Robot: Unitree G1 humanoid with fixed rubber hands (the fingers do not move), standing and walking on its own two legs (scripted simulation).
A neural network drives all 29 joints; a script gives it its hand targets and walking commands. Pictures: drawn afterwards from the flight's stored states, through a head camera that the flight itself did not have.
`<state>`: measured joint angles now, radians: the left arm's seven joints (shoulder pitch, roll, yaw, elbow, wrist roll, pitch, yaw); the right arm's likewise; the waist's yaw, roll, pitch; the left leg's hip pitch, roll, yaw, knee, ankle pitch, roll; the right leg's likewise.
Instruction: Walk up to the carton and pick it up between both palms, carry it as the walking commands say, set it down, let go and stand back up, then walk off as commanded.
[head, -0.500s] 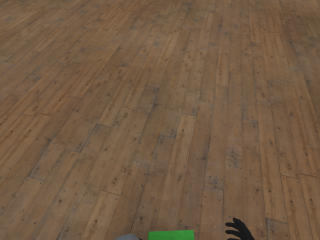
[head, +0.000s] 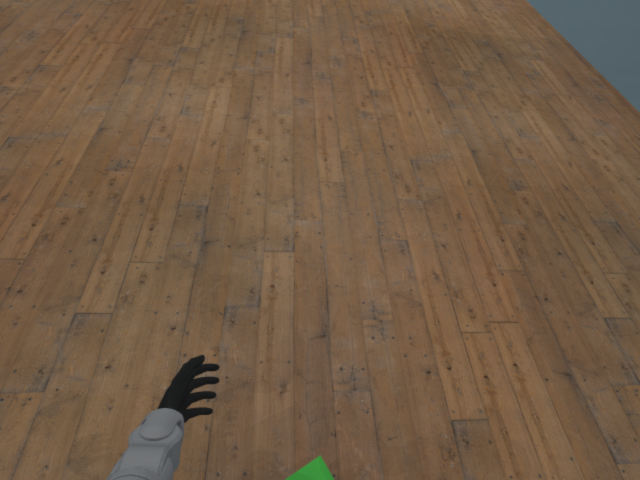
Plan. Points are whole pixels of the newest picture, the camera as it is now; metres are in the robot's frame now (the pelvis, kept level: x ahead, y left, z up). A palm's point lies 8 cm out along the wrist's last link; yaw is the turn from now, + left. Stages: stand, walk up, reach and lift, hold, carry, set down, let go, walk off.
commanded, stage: walk off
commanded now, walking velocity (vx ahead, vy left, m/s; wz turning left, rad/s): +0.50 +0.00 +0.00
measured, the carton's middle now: out of the picture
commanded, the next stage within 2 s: none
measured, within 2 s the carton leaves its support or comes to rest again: neither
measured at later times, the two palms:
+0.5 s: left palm out of the picture -0.01 +0.22 -0.17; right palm (472, 418) +0.19 -0.28 -0.14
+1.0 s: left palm out of the picture +0.06 +0.12 -0.14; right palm (501, 392) +0.22 -0.35 -0.15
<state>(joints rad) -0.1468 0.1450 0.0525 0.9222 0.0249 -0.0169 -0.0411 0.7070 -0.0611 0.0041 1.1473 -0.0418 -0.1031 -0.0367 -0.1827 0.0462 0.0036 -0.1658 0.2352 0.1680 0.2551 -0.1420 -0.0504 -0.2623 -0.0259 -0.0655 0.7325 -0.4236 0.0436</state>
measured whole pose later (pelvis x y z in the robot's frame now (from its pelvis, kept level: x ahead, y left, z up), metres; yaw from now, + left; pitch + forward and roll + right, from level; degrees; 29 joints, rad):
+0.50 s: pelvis +0.07 -0.03 -0.04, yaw +1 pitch +0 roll -3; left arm 0.45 0.21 0.05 1.04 0.01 -0.06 0.01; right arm 0.15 -0.25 -0.08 0.92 -0.05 -0.08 0.03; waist 0.05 0.02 0.05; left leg -0.42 0.11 0.16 0.59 -0.17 0.04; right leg -0.15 -0.11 -0.02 1.14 -0.44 0.01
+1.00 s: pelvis +0.12 -0.11 -0.01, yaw +2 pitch +0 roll +2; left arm 0.45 0.17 0.03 1.01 0.02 -0.05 0.00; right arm 0.20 -0.22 -0.07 0.95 -0.04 -0.02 0.05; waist 0.03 0.01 -0.05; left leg -0.57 0.11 0.04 0.99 -0.20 -0.04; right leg -0.22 -0.09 -0.13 0.39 -0.18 -0.01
